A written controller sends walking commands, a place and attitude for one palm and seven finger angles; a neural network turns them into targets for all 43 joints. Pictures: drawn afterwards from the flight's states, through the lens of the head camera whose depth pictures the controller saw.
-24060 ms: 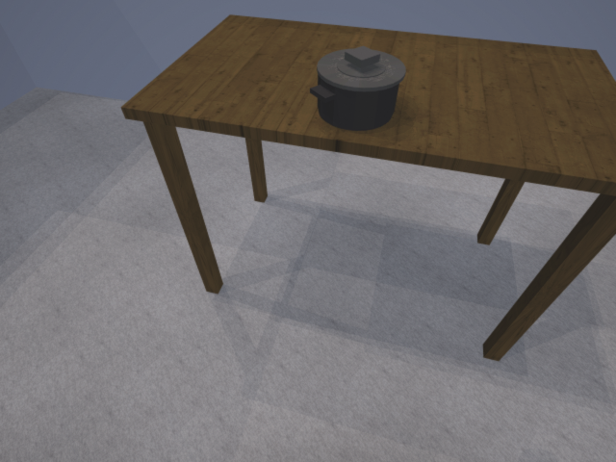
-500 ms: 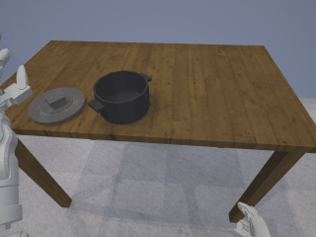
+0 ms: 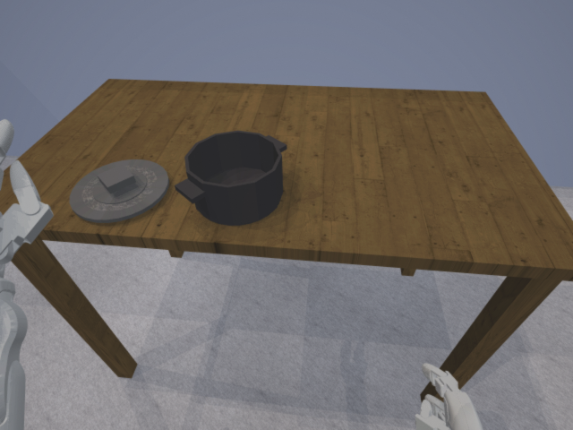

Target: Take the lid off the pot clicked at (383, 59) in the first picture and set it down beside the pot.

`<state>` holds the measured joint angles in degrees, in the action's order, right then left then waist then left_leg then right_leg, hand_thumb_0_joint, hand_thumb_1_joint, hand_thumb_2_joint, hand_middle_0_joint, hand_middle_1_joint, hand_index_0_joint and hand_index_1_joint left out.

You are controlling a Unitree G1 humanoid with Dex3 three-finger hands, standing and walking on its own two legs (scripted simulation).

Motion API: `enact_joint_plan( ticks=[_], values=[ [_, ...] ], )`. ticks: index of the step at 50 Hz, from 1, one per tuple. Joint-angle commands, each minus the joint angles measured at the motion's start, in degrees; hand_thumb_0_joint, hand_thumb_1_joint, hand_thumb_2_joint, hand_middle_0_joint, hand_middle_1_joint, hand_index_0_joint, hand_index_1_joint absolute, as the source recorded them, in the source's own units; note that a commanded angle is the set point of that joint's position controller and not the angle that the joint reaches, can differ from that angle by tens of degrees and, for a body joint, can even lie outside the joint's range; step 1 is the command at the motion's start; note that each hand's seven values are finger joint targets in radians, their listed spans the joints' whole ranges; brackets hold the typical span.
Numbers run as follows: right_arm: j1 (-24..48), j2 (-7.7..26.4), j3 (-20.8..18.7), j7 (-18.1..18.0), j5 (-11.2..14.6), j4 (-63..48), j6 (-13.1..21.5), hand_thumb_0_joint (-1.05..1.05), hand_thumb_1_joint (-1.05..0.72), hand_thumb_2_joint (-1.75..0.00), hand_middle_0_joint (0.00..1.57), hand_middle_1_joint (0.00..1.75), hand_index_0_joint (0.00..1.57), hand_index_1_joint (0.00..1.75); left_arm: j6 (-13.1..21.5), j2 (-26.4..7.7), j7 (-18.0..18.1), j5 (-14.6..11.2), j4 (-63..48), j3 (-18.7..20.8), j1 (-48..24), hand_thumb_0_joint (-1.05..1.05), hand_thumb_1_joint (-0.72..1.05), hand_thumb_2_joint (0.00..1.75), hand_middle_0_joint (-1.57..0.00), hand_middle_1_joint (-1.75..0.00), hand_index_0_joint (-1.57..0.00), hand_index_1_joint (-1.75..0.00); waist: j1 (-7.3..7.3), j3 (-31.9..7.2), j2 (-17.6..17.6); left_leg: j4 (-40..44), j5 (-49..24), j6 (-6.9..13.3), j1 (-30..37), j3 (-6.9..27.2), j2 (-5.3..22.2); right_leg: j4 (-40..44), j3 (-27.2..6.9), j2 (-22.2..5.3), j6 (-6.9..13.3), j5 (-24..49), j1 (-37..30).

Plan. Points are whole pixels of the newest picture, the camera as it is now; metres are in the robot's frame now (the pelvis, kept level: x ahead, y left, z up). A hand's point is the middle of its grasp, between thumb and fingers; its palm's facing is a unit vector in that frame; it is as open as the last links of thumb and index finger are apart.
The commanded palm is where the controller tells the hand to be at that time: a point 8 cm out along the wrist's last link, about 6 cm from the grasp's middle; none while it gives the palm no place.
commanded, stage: draw the hand back to the body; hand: left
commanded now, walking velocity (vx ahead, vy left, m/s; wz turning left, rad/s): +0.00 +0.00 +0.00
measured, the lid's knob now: (116, 178) +0.51 +0.40 +0.06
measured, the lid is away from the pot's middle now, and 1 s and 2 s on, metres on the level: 0.24 0.24 0.24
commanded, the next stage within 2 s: step back with the hand held close in 0.42 s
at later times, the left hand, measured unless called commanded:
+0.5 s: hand (16, 261) +0.18 +0.26 +0.24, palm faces +0.52 -0.79 -0.32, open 7.4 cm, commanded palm +0.13 +0.30 +0.25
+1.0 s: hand out of the picture +0.14 +0.26 +0.24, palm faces +0.44 -0.76 -0.48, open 7.4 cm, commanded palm +0.08 +0.31 +0.25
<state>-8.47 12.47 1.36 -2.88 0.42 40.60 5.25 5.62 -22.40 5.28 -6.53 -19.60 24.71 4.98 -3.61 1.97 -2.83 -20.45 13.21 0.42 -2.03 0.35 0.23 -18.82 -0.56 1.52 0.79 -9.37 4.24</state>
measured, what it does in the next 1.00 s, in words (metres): shifts its weight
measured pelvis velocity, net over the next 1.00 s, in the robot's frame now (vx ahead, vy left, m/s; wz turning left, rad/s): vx -0.05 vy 0.03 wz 0.00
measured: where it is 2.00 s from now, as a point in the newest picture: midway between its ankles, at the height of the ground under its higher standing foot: outside the picture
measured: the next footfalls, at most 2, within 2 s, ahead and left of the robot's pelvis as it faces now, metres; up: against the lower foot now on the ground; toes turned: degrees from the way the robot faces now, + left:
left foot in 1.94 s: -0.05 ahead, +0.16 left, +0.00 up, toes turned +7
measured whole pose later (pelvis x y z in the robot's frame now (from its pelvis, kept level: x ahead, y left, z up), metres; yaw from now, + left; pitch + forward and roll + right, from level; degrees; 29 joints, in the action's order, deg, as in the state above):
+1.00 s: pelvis -0.05 +0.03 -0.02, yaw +0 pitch +0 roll -1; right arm -12.3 13.6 -1.6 -4.0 1.3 32.1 -1.0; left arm 11.5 -28.4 7.8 -4.7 -42.7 30.0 28.9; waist 0.6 0.1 -0.7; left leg -34.4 15.3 3.1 -19.2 -0.7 -2.0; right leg -30.2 -1.3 -0.7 -2.0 -10.1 20.1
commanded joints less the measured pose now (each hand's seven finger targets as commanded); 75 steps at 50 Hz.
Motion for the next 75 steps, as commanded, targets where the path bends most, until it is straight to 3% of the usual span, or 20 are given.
enact_joint_plan(
  ticks=[1,12,13,20,23,25,26,27,28,30,37,40,44,51,53,56,62,66,71,75],
  values=[
    [9.2,6.2,-2.1,-0.4,-0.1,-9.8,4.2,0.0,-0.9,-0.9,0.2,0.3,0.2,0.3,4.2,-12.1,0.4,0.5,-17.6,4.3,-7.6,0.0,0.9,0.9,-0.2,-0.3,-0.2,-0.3,-0.21,-8.8,-1.3,3.0,-11.1,1.9,-1.9,-2.1,0.2,1.9,2.2,-0.6,0.4,7.6,-4.1],
    [8.5,5.7,-2.2,0.2,-0.7,-10.6,5.0,0.0,-0.9,-0.9,0.2,0.3,0.2,0.3,4.5,-10.6,0.3,0.9,-25.8,5.2,8.4,0.0,0.9,0.9,-0.2,-0.3,-0.2,-0.3,-0.62,-5.6,0.2,2.4,-10.5,1.6,-3.0,-1.6,0.7,1.9,2.6,-0.8,0.3,6.6,-2.9],
    [8.5,5.4,-2.2,0.2,-0.7,-10.7,5.0,0.0,-0.9,-0.9,0.2,0.3,0.2,0.3,4.6,-10.2,0.3,1.0,-27.2,4.8,9.0,0.0,0.9,0.9,-0.2,-0.3,-0.2,-0.3,-0.64,-6.2,-1.8,2.2,-10.5,1.6,-3.0,-1.6,0.7,1.9,2.3,-1.0,0.4,6.5,-2.9],
    [8.0,5.3,-2.0,-0.4,-0.9,-10.1,4.9,0.0,-0.9,-0.9,0.2,0.3,0.2,0.3,4.2,-9.1,0.7,1.5,-24.6,3.9,7.4,0.0,0.9,0.9,-0.2,-0.3,-0.2,-0.3,-0.27,-2.6,-1.0,2.8,-8.2,1.5,-3.8,-0.9,0.7,2.1,2.7,-1.0,0.5,3.7,-0.9],
    [8.2,5.3,-2.0,0.0,-0.9,-10.7,5.4,0.0,-0.9,-0.9,0.2,0.3,0.2,0.3,4.6,-9.7,0.7,1.7,-29.0,3.9,7.6,0.0,0.9,0.9,-0.2,-0.3,-0.2,-0.3,-0.65,-6.2,-3.3,2.3,-9.7,1.3,-2.7,-0.7,0.7,1.5,2.4,-1.1,0.7,4.9,-2.6],
    [7.9,5.4,-2.0,0.1,-1.0,-10.3,5.2,0.0,-0.9,-0.9,0.2,0.3,0.2,0.3,4.3,-9.7,0.9,1.6,-27.1,4.3,8.5,0.0,0.9,0.9,-0.2,-0.3,-0.2,-0.3,-0.7,-4.9,-0.1,2.6,-10.6,1.1,-3.7,-0.4,0.9,1.1,3.0,-0.9,0.7,5.6,-2.7],
    [8.0,5.5,-2.0,0.1,-1.0,-10.3,5.1,0.0,-0.9,-0.9,0.2,0.3,0.2,0.3,4.2,-9.9,0.9,1.7,-27.4,4.4,7.6,0.0,0.9,0.9,-0.2,-0.3,-0.2,-0.3,-0.65,-5.0,-1.0,2.6,-10.4,1.0,-3.5,-0.4,1.0,1.0,2.8,-0.9,0.7,5.2,-2.4],
    [6.1,6.5,-1.4,0.4,0.4,-14.1,3.3,0.0,-0.9,-0.9,0.2,0.3,0.2,0.3,7.7,-19.4,2.5,1.7,-29.3,14.2,-2.0,0.0,0.9,0.9,-0.2,-0.3,-0.2,-0.3,1.92,0.8,-5.9,1.2,-3.8,1.9,-8.7,1.4,1.9,0.7,-1.8,-3.3,0.4,6.9,2.1],
    [6.4,6.8,-2.2,-0.2,-0.1,-13.3,2.3,0.0,-0.9,-0.9,0.2,0.3,0.2,0.3,8.4,-13.0,1.9,1.5,-26.8,8.7,4.5,0.0,0.9,0.9,-0.2,-0.3,-0.2,-0.3,2.12,-2.0,0.3,-1.3,-4.6,2.2,-9.4,2.6,2.0,0.7,-2.2,-5.1,0.2,8.8,3.6],
    [4.8,7.1,-3.1,-0.1,0.1,-13.9,0.4,0.0,-0.9,-0.9,0.2,0.3,0.2,0.3,8.0,-9.9,1.2,1.9,-23.9,6.0,11.6,0.0,0.9,0.9,-0.2,-0.3,-0.2,-0.3,2.96,-5.1,4.5,-5.0,-7.3,2.4,-7.1,2.3,2.6,0.6,-4.1,-7.4,0.5,11.0,6.0],
    [4.2,7.8,-4.4,-0.7,0.6,-16.5,-2.9,0.0,-0.9,-0.9,0.2,0.3,0.2,0.3,8.6,-14.2,2.1,1.8,-30.8,10.2,19.8,0.0,0.9,0.9,-0.2,-0.3,-0.2,-0.3,3.25,-12.5,1.1,-6.5,-20.8,2.3,-9.3,4.4,5.7,-6.3,-2.6,-7.2,0.1,15.1,5.3],
    [4.3,7.8,-4.7,-1.1,0.9,-17.8,-3.6,0.0,-0.9,-0.9,0.2,0.3,0.2,0.3,8.6,-14.7,2.5,1.6,-33.3,11.0,21.6,0.0,0.9,0.9,-0.2,-0.3,-0.2,-0.3,3.1,-12.9,-1.7,-6.0,-21.8,2.4,-12.4,5.5,6.9,-8.7,-1.8,-6.1,-0.5,12.3,5.5],
    [3.7,8.3,-5.0,-1.4,1.0,-18.3,-3.5,0.0,-0.9,-0.9,0.2,0.3,0.2,0.3,8.6,-15.2,3.2,1.4,-33.4,12.2,22.7,0.0,0.9,0.9,-0.2,-0.3,-0.2,-0.3,3.22,-11.7,-2.4,-5.0,-15.8,2.5,-16.9,6.7,7.4,-10.6,-1.7,-5.1,-0.5,6.2,6.3],
    [2.0,8.8,-5.1,-2.2,1.1,-18.1,-2.2,0.0,-0.9,-0.9,0.2,0.3,0.2,0.3,9.1,-14.3,4.7,2.3,-30.4,11.5,18.3,0.0,0.9,0.9,-0.2,-0.3,-0.2,-0.3,4.61,-5.5,0.4,-3.8,16.1,3.2,-26.9,7.5,5.7,-8.6,-4.9,-6.1,0.8,-6.2,10.8],
    [1.6,8.7,-5.0,-2.4,1.0,-17.8,-1.7,0.0,-0.9,-0.9,0.2,0.3,0.2,0.3,9.5,-14.0,5.1,2.7,-30.3,11.1,17.8,0.0,0.9,0.9,-0.2,-0.3,-0.2,-0.3,4.75,-5.1,0.9,-3.9,20.3,3.3,-28.1,7.7,5.3,-7.4,-5.3,-6.2,1.0,-10.3,11.8],
    [1.2,8.7,-4.9,-2.3,0.8,-17.5,-1.0,0.0,-0.9,-0.9,0.2,0.3,0.2,0.3,10.2,-13.8,5.5,3.1,-31.0,10.9,17.2,0.0,0.9,0.9,-0.2,-0.3,-0.2,-0.3,4.85,-5.3,1.0,-4.1,21.2,3.5,-28.5,8.0,5.4,-7.1,-5.5,-6.3,1.1,-11.9,12.8],
    [1.2,8.7,-4.7,-2.4,0.6,-17.5,0.4,0.0,-0.9,-0.9,0.2,0.3,0.2,0.3,11.3,-13.7,6.0,3.8,-32.7,11.5,16.9,0.0,0.9,0.9,-0.2,-0.3,-0.2,-0.3,4.61,-6.3,-5.4,2.6,24.8,4.9,-36.0,11.2,8.8,-17.5,-1.4,-2.1,-0.4,-6.0,5.4],
    [1.0,8.6,-4.9,-2.1,0.2,-17.0,0.5,0.0,-0.9,-0.9,0.2,0.3,0.2,0.3,11.2,-13.7,6.0,3.9,-31.5,11.8,15.3,0.0,0.9,0.9,-0.2,-0.3,-0.2,-0.3,4.73,-5.4,-1.2,-2.4,24.4,4.4,-37.5,8.7,6.9,-14.7,-4.7,-4.2,0.5,-5.1,5.9],
    [0.7,8.0,-5.0,-1.6,0.1,-16.1,0.3,0.0,-0.9,-0.9,0.2,0.3,0.2,0.3,11.8,-14.0,6.0,3.7,-31.9,11.5,13.6,0.0,0.9,0.9,-0.2,-0.3,-0.2,-0.3,5.23,-4.5,3.7,-9.1,21.2,2.9,-30.5,7.1,4.3,-6.3,-9.8,-8.3,2.8,-11.9,16.1],
    [0.6,7.6,-5.4,-1.4,0.3,-15.5,0.6,0.0,-0.9,-0.9,0.2,0.3,0.2,0.3,13.1,-14.8,6.2,3.2,-32.9,12.6,16.5,0.0,0.9,0.9,-0.2,-0.3,-0.2,-0.3,5.09,-9.2,3.0,-8.6,15.3,2.8,-27.1,6.6,5.1,-8.1,-7.8,-8.2,2.2,-6.6,14.3]
  ],
)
